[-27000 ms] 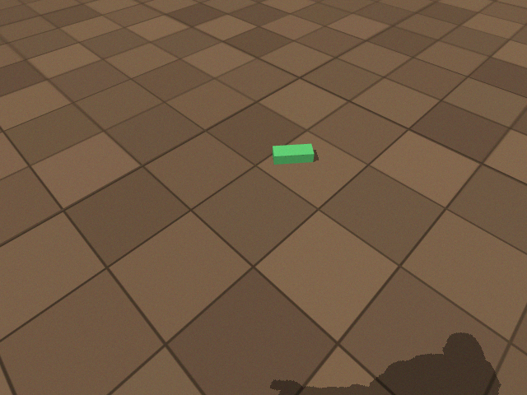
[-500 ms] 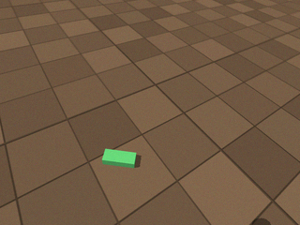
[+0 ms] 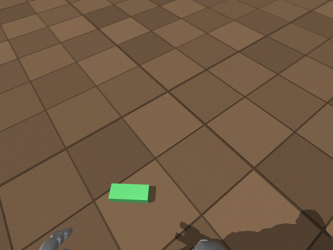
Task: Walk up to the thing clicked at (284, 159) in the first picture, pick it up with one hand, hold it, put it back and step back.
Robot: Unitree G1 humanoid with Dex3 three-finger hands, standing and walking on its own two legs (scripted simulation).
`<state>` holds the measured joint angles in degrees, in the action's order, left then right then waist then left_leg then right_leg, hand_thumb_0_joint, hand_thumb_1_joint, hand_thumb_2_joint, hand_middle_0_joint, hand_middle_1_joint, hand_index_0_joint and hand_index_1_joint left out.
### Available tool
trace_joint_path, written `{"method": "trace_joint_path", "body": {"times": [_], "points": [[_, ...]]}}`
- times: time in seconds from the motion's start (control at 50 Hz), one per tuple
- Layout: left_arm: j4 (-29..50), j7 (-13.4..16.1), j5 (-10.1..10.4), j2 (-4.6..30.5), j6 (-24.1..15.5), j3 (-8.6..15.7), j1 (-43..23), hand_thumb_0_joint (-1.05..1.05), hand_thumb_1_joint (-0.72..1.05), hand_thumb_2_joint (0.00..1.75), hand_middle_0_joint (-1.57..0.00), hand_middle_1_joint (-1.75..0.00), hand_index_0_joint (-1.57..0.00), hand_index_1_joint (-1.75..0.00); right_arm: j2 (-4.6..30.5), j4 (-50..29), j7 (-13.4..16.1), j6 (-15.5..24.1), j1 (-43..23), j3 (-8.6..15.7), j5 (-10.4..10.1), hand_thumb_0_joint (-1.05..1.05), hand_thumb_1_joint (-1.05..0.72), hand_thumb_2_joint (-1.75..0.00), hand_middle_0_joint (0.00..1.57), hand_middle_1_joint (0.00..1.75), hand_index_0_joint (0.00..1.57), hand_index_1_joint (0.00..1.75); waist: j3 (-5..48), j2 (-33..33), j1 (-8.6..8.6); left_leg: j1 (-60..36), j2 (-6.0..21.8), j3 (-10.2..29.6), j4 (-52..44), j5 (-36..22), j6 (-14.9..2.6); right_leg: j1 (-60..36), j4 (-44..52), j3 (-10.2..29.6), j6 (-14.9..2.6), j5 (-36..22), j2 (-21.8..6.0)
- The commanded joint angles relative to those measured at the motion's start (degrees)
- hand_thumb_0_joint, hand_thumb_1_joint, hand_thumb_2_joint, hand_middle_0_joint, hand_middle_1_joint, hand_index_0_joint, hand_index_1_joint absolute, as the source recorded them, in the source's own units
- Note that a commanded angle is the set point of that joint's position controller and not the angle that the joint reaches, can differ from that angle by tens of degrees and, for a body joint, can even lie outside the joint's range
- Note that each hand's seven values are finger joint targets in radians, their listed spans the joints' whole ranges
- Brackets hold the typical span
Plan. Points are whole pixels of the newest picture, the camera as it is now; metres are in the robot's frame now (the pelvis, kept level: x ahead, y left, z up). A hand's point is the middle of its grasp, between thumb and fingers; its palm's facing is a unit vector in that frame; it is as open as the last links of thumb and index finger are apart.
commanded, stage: walk up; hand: left
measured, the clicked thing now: (130, 193) +0.49 +0.25 -0.73
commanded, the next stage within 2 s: none
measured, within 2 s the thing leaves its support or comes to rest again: neither
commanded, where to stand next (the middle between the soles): +0.11 +0.00 m, yaw +1 degrees
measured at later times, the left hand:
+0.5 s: hand out of the picture +0.14 +0.24 -0.16, palm faces -0.01 -0.94 -0.33, open 7.4 cm
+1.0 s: hand out of the picture +0.09 +0.24 -0.14, palm faces +0.02 -0.90 -0.43, open 7.4 cm
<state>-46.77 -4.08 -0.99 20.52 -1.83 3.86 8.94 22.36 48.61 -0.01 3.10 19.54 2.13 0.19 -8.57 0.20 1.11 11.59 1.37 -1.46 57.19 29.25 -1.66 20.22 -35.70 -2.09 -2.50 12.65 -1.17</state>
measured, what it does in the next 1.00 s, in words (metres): steps on the spot: left foot, then right foot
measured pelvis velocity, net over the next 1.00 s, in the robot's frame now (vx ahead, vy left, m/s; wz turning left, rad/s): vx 0.03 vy -0.04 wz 0.04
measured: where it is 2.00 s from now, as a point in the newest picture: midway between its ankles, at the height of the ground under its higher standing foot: outside the picture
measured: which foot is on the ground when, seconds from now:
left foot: up 0.00-0.28, down 0.30-0.62, up 0.64-0.80, down 0.82-1.00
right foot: down 0.00-0.32, up 0.34-0.56, down 0.58-1.00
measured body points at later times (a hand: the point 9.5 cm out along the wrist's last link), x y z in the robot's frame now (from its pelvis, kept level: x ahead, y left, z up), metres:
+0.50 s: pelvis +0.06 -0.02 -0.01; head +0.11 +0.00 +0.44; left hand +0.14 +0.29 -0.14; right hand +0.17 -0.33 -0.11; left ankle +0.16 +0.10 -0.72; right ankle +0.02 -0.15 -0.69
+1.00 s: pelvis +0.03 -0.04 +0.00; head +0.06 -0.05 +0.45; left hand +0.09 +0.29 -0.11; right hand +0.14 -0.34 -0.13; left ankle +0.08 +0.10 -0.72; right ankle +0.04 -0.17 -0.73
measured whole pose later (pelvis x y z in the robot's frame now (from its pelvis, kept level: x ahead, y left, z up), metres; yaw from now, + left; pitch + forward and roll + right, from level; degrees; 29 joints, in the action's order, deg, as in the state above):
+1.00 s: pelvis +0.03 -0.04 +0.00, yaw +2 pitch -3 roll +0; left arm -54.4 0.9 -1.2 22.8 -2.5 1.4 12.7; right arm 21.6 55.0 -2.0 -1.6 8.4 1.7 0.5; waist -6.0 1.6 -0.9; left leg 18.1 1.1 2.1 37.4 16.4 0.1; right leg 13.4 -37.1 -0.5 0.2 20.3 -1.3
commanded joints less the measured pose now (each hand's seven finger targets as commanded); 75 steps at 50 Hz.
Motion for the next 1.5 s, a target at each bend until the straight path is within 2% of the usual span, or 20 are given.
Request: {"method": "trace_joint_path", "body": {"times": [0.0, 0.1, 0.2, 0.26, 0.3, 0.34, 0.54, 0.58, 0.62, 0.68, 0.76, 0.82, 0.86, 0.92, 0.98, 1.0, 1.04, 1.1, 1.2, 1.48], "points": [[3.17, 2.36, 1.52, 15.47, -0.21, 4.67, 8.24, 0.0, 0.9, 0.9, -0.2, -0.3, -0.2, -0.3, 12.96, -3.59, 1.07, 1.92, 5.33, 3.73, -0.95, 0.0, -0.9, -0.9, 0.2, 0.3, 0.2, 0.3, 8.51, -7.21, -2.92, 18.38, 0.78, 6.03, 13.1, -2.35, -0.39, -16.32, 16.27, 17.67, -12.43, -10.93, -15.15], [5.8, 2.64, 0.13, 13.01, -0.77, 3.13, 5.08, 0.0, 0.9, 0.9, -0.2, -0.3, -0.2, -0.3, 8.99, -3.05, 0.54, 1.36, 5.91, 2.81, -0.06, 0.0, -0.9, -0.9, 0.2, 0.3, 0.2, 0.3, 4.28, -7.5, -1.6, 12.39, 0.05, 1.58, -3.1, -8.03, 2.37, -6.12, 14.22, 5.32, -12.26, -30.04, -9.8], [6.48, 3.39, 0.3, 13.49, 0.74, 2.33, 3.71, 0.0, 0.9, 0.9, -0.2, -0.3, -0.2, -0.3, 8.53, -2.11, 1.97, 1.37, 4.34, 2.7, 0.22, 0.0, -0.9, -0.9, 0.2, 0.3, 0.2, 0.3, 9.76, -8.66, -1.85, 5.92, -0.68, -1.56, -18.13, -16.91, 1.85, -8.87, 4.98, 5.85, -10.52, -36.67, -11.48], [6.73, 3.66, 1.58, 12.16, 2.28, 0.98, 0.87, 0.0, 0.9, 0.9, -0.2, -0.3, -0.2, -0.3, 11.3, -1.99, 2.28, 1.17, 4.03, 3.86, 1.03, 0.0, -0.9, -0.9, 0.2, 0.3, 0.2, 0.3, 10.42, -2.23, 1.02, -3.72, 0.46, 2.16, -26.81, -31.91, -0.65, 1.36, -2.35, 5.93, -4.96, -13.16, -8.5], [5.01, 3.94, 2.78, 10.45, 3.51, 0.79, 6.43, 0.0, 0.9, 0.9, -0.2, -0.3, -0.2, -0.3, 17.54, -5.25, 2.3, 0.82, -1.37, 4.69, 1.33, 0.0, -0.9, -0.9, 0.2, 0.3, 0.2, 0.3, 11.41, 9.63, -1.93, 1.8, 18.85, 26.37, -35.7, -35.84, -10.31, 1.41, -14.73, 2.36, 0.15, 14.59, 2.61], [2.69, 4.6, 2.32, 12.92, 4.74, 1.43, 8.29, 0.0, 0.9, 0.9, -0.2, -0.3, -0.2, -0.3, 17.61, -5.47, 2.44, 0.5, -4.83, 4.48, 0.96, 0.0, -0.9, -0.9, 0.2, 0.3, 0.2, 0.3, 10.67, 9.12, -1.79, 5.23, 22.2, 30.94, -36.54, -30.84, -16.71, -0.24, -27.44, 7.69, 0.66, 24.67, 1.38], [-5.39, 4.9, 1.0, 10.97, 0.89, 1.51, 11.74, 0.0, 0.9, 0.9, -0.2, -0.3, -0.2, -0.3, 13.44, -4.54, 0.44, -3.14, -10.66, 2.95, 1.36, 0.0, -0.9, -0.9, 0.2, 0.3, 0.2, 0.3, 13.38, 9.56, -3.38, 4.06, 8.12, 8.76, -22.66, -20.77, -7.18, -10.64, 11.68, -0.52, 2.29, 6.7, 2.43], [-4.36, 5.83, -0.98, 16.18, -0.84, 2.29, 9.49, 0.0, 0.9, 0.9, -0.2, -0.3, -0.2, -0.3, 8.15, -5.33, -0.22, -3.9, -10.74, 1.49, 0.17, 0.0, -0.9, -0.9, 0.2, 0.3, 0.2, 0.3, 8.48, -3.65, -2.41, 17.01, 2.34, 4.73, -12.63, -17.06, -1.56, -10.99, 16.15, 21.31, -1.39, 4.28, -10.2], [-1.87, 6.01, -1.0, 23.82, -0.8, 3.49, 1.06, 0.0, 0.9, 0.9, -0.2, -0.3, -0.2, -0.3, 12.52, -4.37, 0.47, -4.38, -13.73, 3.67, 0.66, 0.0, -0.9, -0.9, 0.2, 0.3, 0.2, 0.3, 2.48, -9.58, -1.78, 11.46, 0.87, 8.48, -4.08, 0.13, 0.68, 5.75, 17.12, 31.54, -12.01, 0.42, -22.29], [-2.49, 6.04, -0.7, 16.81, -1.86, 2.03, 0.73, 0.0, 0.9, 0.9, -0.2, -0.3, -0.2, -0.3, 10.05, -2.08, -0.55, -3.45, -13.65, 2.97, -0.29, 0.0, -0.9, -0.9, 0.2, 0.3, 0.2, 0.3, 2.38, -7.46, -0.68, 13.4, -0.25, 6.09, -10.2, -5.39, -0.44, -5.04, 10.0, 14.25, -6.64, -20.72, -13.33], [-3.44, 5.98, -0.18, 17.12, -1.92, 1.81, 5.53, 0.0, 0.9, 0.9, -0.2, -0.3, -0.2, -0.3, 8.66, -1.09, -0.66, -2.63, -13.66, 2.28, 0.17, 0.0, -0.9, -0.9, 0.2, 0.3, 0.2, 0.3, 6.25, -10.62, -2.57, 7.98, -1.36, 0.58, -23.46, -10.81, -0.76, -11.82, 3.49, 9.95, -3.9, -32.12, -9.68], [-1.68, 5.72, 0.76, 14.4, -1.54, 0.74, 3.16, 0.0, 0.9, 0.9, -0.2, -0.3, -0.2, -0.3, 12.16, 1.63, -0.37, -1.59, -7.72, 3.91, 0.93, 0.0, -0.9, -0.9, 0.2, 0.3, 0.2, 0.3, 14.0, -5.07, 0.3, -8.83, 3.48, 7.86, -29.97, -32.68, -3.93, -4.66, -6.4, 5.31, -0.14, -21.99, -5.81], [-3.12, 6.06, 1.49, 12.09, -0.91, 0.14, 5.69, 0.0, 0.9, 0.9, -0.2, -0.3, -0.2, -0.3, 15.51, 1.33, -0.35, -1.41, -9.14, 4.47, 0.11, 0.0, -0.9, -0.9, 0.2, 0.3, 0.2, 0.3, 17.38, 5.73, -1.02, -8.81, 15.08, 21.59, -30.17, -32.63, -13.48, -1.69, -9.12, 1.04, 1.85, 12.38, 0.08], [-5.34, 5.5, 0.21, 13.48, -1.68, 0.18, 6.86, 0.0, 0.9, 0.9, -0.2, -0.3, -0.2, -0.3, 12.23, 0.29, -1.06, -2.97, -17.01, 2.84, 0.13, 0.0, -0.9, -0.9, 0.2, 0.3, 0.2, 0.3, 11.9, 3.05, -3.71, 4.94, 6.35, 11.0, -28.73, -13.41, -6.16, -9.27, 8.54, 5.63, -0.12, 13.3, -2.75], [-5.35, 5.68, -0.48, 19.88, -2.28, 1.55, 3.54, 0.0, 0.9, 0.9, -0.2, -0.3, -0.2, -0.3, 9.28, 1.88, -0.94, -3.64, -15.47, 1.86, 0.2, 0.0, -0.9, -0.9, 0.2, 0.3, 0.2, 0.3, 5.56, -4.74, -2.85, 11.79, -1.37, 4.77, -16.53, -2.84, 0.62, -5.64, 19.79, 24.59, -7.71, 15.41, -17.75], [-4.4, 5.56, -0.67, 20.11, -2.16, 1.44, -0.17, 0.0, 0.9, 0.9, -0.2, -0.3, -0.2, -0.3, 10.27, 3.01, -1.05, -3.54, -13.85, 2.14, 0.37, 0.0, -0.9, -0.9, 0.2, 0.3, 0.2, 0.3, 3.94, -4.27, -1.12, 7.43, 0.2, 4.79, -16.45, -2.33, 0.65, -0.34, 18.68, 23.42, -9.19, 15.36, -18.36], [-3.79, 5.31, -0.38, 16.27, -1.77, 0.34, -4.3, 0.0, 0.9, 0.9, -0.2, -0.3, -0.2, -0.3, 9.82, 5.64, -1.35, -2.74, -9.61, 2.08, 0.06, 0.0, -0.9, -0.9, 0.2, 0.3, 0.2, 0.3, 4.03, -4.59, 1.63, -1.53, 0.71, 6.22, -27.39, -9.22, -0.26, 3.58, 14.38, 12.54, -4.15, 11.12, -11.29], [-5.97, 5.05, 0.61, 13.37, -1.14, -0.36, -0.96, 0.0, 0.9, 0.9, -0.2, -0.3, -0.2, -0.3, 13.08, 5.18, -1.29, -1.71, -13.79, 2.28, 0.44, 0.0, -0.9, -0.9, 0.2, 0.3, 0.2, 0.3, 5.3, 1.99, -1.94, 2.86, 10.19, 21.12, -38.93, -11.3, -5.58, -2.29, 3.95, 2.52, 1.46, 8.79, -0.36], [-9.07, 4.77, 0.63, 13.55, -1.61, -0.4, -0.13, 0.0, 0.9, 0.9, -0.2, -0.3, -0.2, -0.3, 11.17, 6.27, -1.15, -1.69, -15.94, 1.12, 0.27, 0.0, -0.9, -0.9, 0.2, 0.3, 0.2, 0.3, 6.77, 3.83, -2.41, 6.74, 4.83, 12.47, -37.95, -11.02, -1.0, -12.14, 12.22, 6.56, -0.27, 3.93, -3.62], [-12.48, 5.08, 0.59, 13.7, -1.52, -1.04, -5.05, 0.0, 0.9, 0.9, -0.2, -0.3, -0.2, -0.3, 10.26, 10.33, -0.56, -2.01, -15.57, 1.14, -0.27, 0.0, -0.9, -0.9, 0.2, 0.3, 0.2, 0.3, 11.23, -1.02, -0.9, -3.4, 4.14, 8.3, -34.59, -30.41, -0.66, -13.55, 16.81, 5.12, 1.0, -8.79, -5.93]]}}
